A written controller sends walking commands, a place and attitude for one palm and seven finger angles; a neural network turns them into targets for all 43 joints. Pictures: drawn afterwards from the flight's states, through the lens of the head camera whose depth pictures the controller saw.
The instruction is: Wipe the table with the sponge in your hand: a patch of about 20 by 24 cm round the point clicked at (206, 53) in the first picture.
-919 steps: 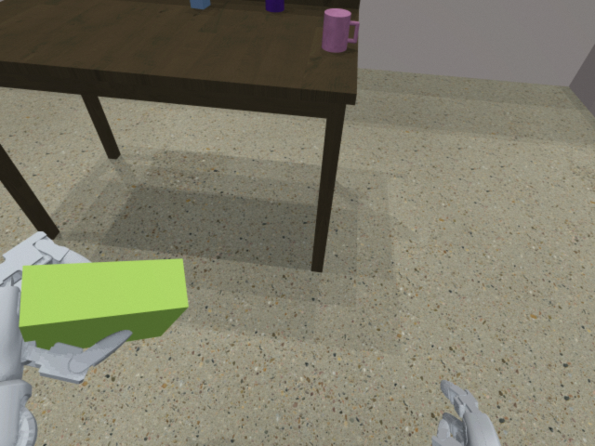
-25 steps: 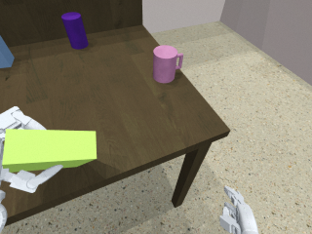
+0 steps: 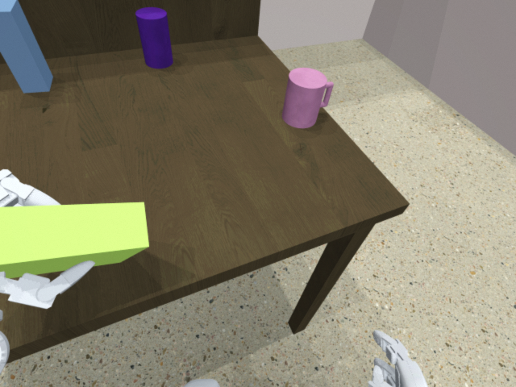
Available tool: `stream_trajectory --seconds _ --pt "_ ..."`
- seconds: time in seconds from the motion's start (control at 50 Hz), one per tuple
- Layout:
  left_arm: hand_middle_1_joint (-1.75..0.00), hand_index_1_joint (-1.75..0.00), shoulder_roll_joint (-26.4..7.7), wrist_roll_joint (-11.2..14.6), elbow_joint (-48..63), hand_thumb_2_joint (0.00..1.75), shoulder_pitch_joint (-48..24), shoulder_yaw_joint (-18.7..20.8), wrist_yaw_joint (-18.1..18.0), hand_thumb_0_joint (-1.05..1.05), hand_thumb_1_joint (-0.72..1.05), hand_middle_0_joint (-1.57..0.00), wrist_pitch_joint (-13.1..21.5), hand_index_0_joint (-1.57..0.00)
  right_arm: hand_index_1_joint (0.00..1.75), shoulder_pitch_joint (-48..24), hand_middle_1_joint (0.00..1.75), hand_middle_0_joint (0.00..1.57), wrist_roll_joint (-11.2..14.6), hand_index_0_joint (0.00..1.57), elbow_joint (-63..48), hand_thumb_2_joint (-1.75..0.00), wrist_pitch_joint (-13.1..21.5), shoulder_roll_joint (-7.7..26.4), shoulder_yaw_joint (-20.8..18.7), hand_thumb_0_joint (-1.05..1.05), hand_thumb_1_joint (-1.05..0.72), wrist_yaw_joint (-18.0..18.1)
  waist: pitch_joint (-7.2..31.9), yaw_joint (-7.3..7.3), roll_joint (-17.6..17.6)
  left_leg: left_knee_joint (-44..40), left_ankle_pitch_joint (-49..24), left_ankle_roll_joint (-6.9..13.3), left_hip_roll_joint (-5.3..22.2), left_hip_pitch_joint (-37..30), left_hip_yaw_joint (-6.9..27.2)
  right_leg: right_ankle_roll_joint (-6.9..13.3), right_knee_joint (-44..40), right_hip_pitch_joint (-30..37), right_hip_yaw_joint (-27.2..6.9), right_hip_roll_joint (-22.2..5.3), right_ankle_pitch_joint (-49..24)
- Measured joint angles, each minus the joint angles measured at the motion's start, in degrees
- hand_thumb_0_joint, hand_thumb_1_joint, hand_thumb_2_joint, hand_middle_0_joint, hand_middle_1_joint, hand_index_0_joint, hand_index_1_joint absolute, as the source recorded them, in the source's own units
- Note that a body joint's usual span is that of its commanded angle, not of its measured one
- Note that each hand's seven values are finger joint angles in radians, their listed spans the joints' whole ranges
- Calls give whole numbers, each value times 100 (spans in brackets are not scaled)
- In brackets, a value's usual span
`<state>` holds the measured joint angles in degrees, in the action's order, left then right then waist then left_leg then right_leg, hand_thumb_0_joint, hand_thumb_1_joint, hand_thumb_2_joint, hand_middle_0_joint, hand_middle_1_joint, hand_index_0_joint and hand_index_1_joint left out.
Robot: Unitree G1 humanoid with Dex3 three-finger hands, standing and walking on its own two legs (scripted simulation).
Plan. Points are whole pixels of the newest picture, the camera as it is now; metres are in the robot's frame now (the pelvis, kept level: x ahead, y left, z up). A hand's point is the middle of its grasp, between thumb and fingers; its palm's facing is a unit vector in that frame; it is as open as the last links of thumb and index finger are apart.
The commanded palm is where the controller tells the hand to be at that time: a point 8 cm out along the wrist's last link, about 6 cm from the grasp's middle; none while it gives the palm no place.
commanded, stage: come to a stop and stand still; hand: left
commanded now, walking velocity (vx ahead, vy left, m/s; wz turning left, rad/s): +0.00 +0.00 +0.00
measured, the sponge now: (93, 239) +0.24 +0.23 +0.14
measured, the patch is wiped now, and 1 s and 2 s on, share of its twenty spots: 0.00 0.00 0.00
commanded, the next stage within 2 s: look again from close up in 0.86 s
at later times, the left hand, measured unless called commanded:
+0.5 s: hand (68, 225) +0.25 +0.26 +0.16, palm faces +0.41 -0.84 -0.36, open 9.4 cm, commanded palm +0.18 +0.28 +0.18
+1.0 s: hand (91, 216) +0.26 +0.23 +0.16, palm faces +0.38 -0.84 -0.40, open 9.4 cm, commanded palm +0.20 +0.26 +0.18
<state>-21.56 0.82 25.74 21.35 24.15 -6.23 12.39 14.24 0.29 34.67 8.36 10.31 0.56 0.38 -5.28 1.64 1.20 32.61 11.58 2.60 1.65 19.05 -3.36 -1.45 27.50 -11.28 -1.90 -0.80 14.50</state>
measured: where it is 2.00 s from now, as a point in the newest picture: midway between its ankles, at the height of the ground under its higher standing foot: outside the picture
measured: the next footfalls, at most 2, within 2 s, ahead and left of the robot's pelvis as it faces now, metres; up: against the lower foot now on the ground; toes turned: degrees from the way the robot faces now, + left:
none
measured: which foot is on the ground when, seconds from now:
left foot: down 0.00-1.00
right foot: down 0.00-1.00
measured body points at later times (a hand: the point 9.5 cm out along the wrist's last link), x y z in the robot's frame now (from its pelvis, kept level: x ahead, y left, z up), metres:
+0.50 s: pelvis +0.03 +0.00 +0.01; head +0.06 +0.03 +0.45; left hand +0.22 +0.30 +0.18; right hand +0.23 -0.21 -0.06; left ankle +0.08 +0.08 -0.73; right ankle +0.02 -0.16 -0.73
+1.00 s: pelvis +0.04 -0.02 +0.01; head +0.07 +0.00 +0.46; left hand +0.23 +0.27 +0.18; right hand +0.23 -0.24 -0.07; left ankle +0.08 +0.08 -0.73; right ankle +0.02 -0.16 -0.73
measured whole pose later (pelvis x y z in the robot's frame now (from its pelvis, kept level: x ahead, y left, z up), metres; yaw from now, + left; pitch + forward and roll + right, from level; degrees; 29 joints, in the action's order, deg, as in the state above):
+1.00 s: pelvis +0.04 -0.02 +0.01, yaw +1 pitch -1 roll -1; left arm -21.2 2.0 27.4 25.5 20.3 -6.6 10.1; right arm 10.4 1.4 33.8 6.3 10.9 0.3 1.9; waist -4.5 0.8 0.8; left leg 27.3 11.8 1.6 1.0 14.3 -2.9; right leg -1.8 23.3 -6.8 -4.0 0.3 15.2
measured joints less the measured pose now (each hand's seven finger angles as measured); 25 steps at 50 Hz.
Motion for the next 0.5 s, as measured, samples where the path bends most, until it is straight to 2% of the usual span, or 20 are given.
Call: stream_trajectory --seconds 0.08,0.14,0.22,0.32,0.5 --pt "-135 -134 271 -97 -3 101 -27 -321 21 -2 -44 -80 -49 -82 30 -52 30 21 -10 20 114 -90 106 -57 65 1 -90 -3 -21 78 7 -194 -130 87 -95 -90 4 119 46 20 -158 33 316" --pt "-135 -134 238 -143 -25 101 -75 -398 33 -2 -44 -80 -57 -82 30 -168 30 21 -28 20 69 -90 146 -129 100 1 -90 -23 -81 72 50 -249 -162 117 -169 -114 20 180 23 45 -197 34 215" --pt "-135 -134 109 -116 46 101 -4 -324 30 -2 -44 -80 -34 -82 30 -322 30 21 -39 20 13 -90 164 -168 140 1 -90 -46 -101 39 24 -227 -117 106 -169 -140 71 36 -189 182 -171 37 -57" --pt "-135 -134 54 -56 136 101 70 -239 7 -1 -44 -80 15 -82 30 -439 30 21 -12 20 -29 -90 162 -126 135 1 -90 -46 -50 91 49 -314 -89 79 -150 -209 49 -104 -359 273 -198 41 -93" --pt "-135 -134 135 -12 43 101 84 -375 -3 -1 -44 -80 -112 -82 30 -544 30 21 48 20 -149 -90 14 30 38 1 -90 17 -26 38 85 -394 -31 31 -147 -317 34 -153 -386 347 -212 37 -20"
